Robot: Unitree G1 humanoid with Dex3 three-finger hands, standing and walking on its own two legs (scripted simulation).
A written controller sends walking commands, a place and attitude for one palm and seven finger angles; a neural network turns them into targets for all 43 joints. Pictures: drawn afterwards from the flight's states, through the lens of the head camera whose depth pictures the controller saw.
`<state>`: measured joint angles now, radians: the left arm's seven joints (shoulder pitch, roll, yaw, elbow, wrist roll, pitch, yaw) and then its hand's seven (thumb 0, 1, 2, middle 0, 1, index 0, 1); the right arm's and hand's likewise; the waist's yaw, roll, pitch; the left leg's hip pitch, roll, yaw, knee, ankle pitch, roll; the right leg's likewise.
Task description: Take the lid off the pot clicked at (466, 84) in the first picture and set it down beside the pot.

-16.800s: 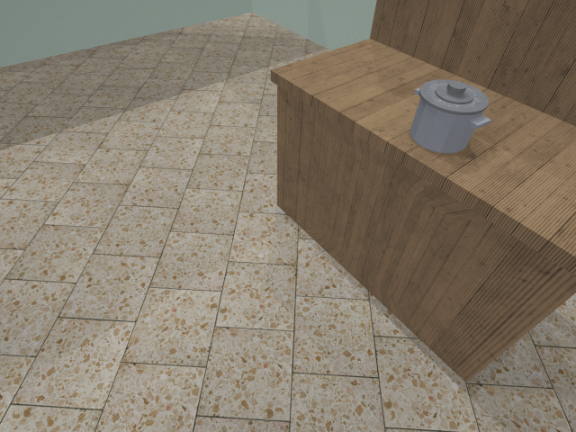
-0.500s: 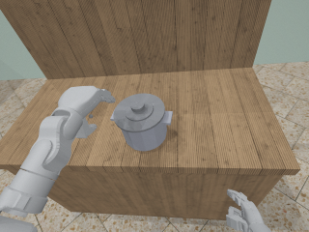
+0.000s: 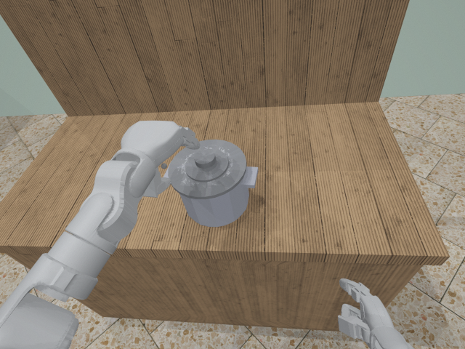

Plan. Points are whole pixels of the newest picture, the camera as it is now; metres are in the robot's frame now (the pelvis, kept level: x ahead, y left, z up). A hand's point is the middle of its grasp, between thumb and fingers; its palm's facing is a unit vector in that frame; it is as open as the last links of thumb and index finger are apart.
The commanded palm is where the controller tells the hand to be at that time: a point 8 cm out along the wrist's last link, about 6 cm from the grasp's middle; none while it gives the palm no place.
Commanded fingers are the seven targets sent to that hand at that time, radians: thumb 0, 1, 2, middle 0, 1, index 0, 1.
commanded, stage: move the open hand above the knob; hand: left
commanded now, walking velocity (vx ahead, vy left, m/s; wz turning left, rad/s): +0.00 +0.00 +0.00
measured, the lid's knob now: (205, 158) +0.46 +0.10 +0.08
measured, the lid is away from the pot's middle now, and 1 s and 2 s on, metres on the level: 0.00 0.00 0.00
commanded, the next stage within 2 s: lower the open fingers around the knob in 1.94 s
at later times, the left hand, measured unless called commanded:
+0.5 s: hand (196, 150) +0.43 +0.10 +0.13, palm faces -0.20 -0.02 -0.98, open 10.1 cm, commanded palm +0.42 +0.10 +0.21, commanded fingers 0.00 -0.33 1.49 -0.84 -0.08 -0.84 -0.08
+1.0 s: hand (186, 137) +0.44 +0.11 +0.15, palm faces -0.17 -0.05 -0.98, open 10.1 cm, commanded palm +0.41 +0.11 +0.21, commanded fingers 0.00 -0.33 1.49 -0.84 -0.08 -0.84 -0.08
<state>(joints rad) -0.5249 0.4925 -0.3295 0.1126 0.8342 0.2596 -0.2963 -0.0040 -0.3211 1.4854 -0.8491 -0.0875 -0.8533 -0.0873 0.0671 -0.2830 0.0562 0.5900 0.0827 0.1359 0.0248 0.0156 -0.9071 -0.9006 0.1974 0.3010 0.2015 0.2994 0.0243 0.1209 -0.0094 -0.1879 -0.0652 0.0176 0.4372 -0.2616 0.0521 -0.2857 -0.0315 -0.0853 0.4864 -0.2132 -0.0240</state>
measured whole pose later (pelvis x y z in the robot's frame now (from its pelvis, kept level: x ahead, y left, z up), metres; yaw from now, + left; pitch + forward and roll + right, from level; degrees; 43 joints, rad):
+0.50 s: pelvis +0.00 +0.00 +0.00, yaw -1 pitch +3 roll +1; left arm -0.79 0.35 -0.40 0.49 0.85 0.35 -0.26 0.00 -0.32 1.49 -0.84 -0.09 -0.85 -0.09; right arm 0.13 -0.28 0.04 0.63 0.09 0.17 0.02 0.02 -0.91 -0.90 0.20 0.30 0.20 0.30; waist -0.03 0.10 -0.03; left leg -0.23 -0.07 0.03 0.44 -0.26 0.05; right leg -0.34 -0.03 -0.07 0.51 -0.21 -0.02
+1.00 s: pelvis +0.01 +0.00 +0.00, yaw -1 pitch +3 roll +1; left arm -0.86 0.34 -0.37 0.58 0.85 0.38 -0.25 0.00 -0.32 1.49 -0.84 -0.09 -0.85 -0.09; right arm 0.11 -0.28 0.04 0.64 0.09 0.14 0.01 0.01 -0.91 -0.90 0.20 0.30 0.20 0.30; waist -0.01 0.10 -0.05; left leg -0.23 -0.06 0.03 0.43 -0.27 0.05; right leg -0.33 -0.03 -0.07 0.49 -0.22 -0.02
